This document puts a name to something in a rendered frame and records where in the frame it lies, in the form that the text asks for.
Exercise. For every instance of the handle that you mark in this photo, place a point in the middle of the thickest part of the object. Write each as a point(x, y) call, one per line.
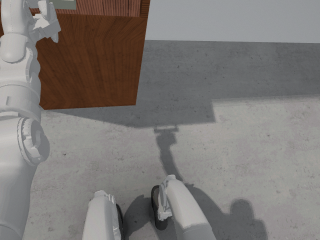
point(63, 4)

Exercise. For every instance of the left robot upper arm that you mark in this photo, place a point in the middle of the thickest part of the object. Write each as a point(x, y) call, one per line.
point(23, 146)

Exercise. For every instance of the left robot thigh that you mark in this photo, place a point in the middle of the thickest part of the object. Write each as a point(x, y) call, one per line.
point(101, 214)

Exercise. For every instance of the cabinet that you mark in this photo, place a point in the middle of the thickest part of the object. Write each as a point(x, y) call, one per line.
point(96, 62)

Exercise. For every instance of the drawer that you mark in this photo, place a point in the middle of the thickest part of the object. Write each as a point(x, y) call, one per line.
point(125, 8)

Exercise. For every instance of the left robot hand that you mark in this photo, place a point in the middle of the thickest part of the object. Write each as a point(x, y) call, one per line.
point(16, 18)

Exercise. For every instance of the robot thigh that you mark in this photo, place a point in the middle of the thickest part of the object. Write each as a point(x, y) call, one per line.
point(101, 214)
point(189, 220)

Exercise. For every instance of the left robot forearm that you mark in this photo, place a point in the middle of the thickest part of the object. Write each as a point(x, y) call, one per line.
point(20, 86)

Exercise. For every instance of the right robot thigh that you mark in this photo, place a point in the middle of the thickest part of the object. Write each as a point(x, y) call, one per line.
point(189, 220)

